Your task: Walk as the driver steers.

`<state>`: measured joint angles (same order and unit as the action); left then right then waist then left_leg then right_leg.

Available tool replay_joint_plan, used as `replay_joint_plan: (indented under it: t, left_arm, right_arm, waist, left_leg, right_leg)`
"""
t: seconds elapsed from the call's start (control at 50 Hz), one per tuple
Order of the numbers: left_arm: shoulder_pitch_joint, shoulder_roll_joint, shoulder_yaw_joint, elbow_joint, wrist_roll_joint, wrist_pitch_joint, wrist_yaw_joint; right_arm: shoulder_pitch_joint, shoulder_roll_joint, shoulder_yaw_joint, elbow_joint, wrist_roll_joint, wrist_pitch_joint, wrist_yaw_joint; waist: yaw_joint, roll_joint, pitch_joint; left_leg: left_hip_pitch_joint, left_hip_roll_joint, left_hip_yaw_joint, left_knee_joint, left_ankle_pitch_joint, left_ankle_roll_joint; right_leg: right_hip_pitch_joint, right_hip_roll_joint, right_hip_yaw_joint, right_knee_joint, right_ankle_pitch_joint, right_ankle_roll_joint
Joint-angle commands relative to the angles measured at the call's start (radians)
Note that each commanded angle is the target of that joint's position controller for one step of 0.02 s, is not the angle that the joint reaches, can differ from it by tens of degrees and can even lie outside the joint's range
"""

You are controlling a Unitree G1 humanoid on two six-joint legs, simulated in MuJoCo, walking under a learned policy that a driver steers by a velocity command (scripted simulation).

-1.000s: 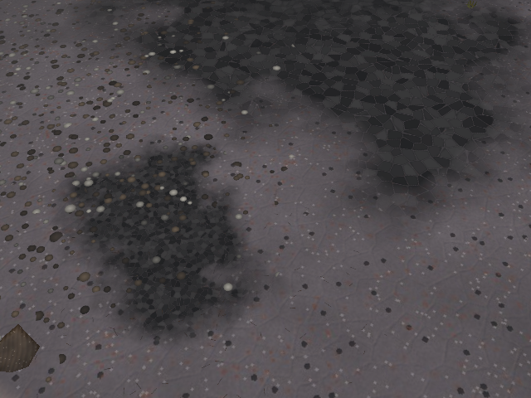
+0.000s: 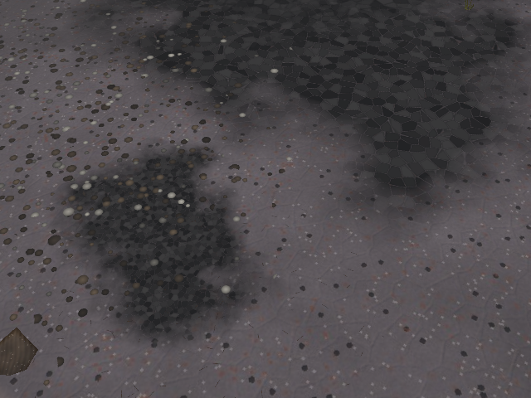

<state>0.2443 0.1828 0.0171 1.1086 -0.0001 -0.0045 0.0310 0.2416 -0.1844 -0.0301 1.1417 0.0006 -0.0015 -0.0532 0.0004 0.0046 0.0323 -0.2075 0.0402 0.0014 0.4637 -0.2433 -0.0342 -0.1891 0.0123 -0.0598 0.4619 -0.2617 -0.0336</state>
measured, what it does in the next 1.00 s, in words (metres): walks ahead: left foot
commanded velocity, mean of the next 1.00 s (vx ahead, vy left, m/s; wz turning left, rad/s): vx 0.10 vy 0.00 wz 0.00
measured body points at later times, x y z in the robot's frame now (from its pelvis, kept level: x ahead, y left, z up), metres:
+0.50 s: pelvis +0.00 +0.00 +0.00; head +0.02 +0.00 +0.45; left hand +0.01 +0.24 -0.16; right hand +0.01 -0.24 -0.16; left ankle +0.00 +0.14 -0.74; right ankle -0.01 -0.10 -0.74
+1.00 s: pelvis +0.08 +0.06 -0.01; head +0.09 +0.09 +0.44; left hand +0.06 +0.32 -0.17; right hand +0.11 -0.20 -0.14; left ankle +0.09 +0.16 -0.74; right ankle -0.01 -0.09 -0.70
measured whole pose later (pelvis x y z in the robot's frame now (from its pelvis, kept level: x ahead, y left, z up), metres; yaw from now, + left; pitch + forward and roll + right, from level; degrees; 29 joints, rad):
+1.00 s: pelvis +0.08 +0.06 -0.01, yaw +0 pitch +1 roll -1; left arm 0.37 0.25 0.06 1.07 -0.04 -0.06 0.02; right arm 0.27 -0.21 -0.07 1.07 0.02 -0.11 0.00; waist -0.01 -0.04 -0.03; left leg -0.32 0.02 0.08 0.61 -0.31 0.04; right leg -0.28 -0.04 0.01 0.85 -0.46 -0.04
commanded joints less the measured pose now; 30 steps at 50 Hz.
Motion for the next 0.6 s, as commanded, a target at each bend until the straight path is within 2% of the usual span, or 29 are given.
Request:
replay_joint_plan:
  t: [0.02,0.6]
  left_arm:
    - [0.052,0.093,0.014,-0.02,0.0,-0.005,0.002]
    - [0.094,0.082,0.014,-0.03,-0.003,-0.007,0.004]
  right_arm:
    - [0.053,-0.091,-0.012,-0.015,0.0,-0.004,-0.003]
    - [0.087,-0.081,-0.012,-0.02,0.003,-0.003,-0.006]
  waist:
    - [0.0,-0.003,0.013]
    - [0.0,-0.003,0.021]
  left_leg:
    - [-0.01,0.006,-0.002,-0.06,0.121,0.03]
    - [-0.01,0.005,-0.001,-0.056,0.13,0.027]
  right_leg:
    - [-0.022,-0.056,0.062,-0.101,0.114,-0.019]
    - [-0.018,-0.055,0.061,-0.095,0.141,-0.02]
Velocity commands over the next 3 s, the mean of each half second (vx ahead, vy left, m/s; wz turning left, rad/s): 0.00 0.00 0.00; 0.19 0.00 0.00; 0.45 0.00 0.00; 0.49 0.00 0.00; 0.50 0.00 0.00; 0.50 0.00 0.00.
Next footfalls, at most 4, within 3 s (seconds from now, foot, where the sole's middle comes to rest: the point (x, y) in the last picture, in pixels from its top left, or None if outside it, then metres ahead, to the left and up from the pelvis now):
0.96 left None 0.12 0.16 -0.78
1.46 right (301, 395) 0.51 -0.05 -0.78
1.98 left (208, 288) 0.82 0.20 -0.78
2.56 right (286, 201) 1.15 -0.03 -0.78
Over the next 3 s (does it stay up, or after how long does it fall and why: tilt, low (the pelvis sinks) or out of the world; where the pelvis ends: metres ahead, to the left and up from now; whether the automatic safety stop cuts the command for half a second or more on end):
stays up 1.21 0.07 0.00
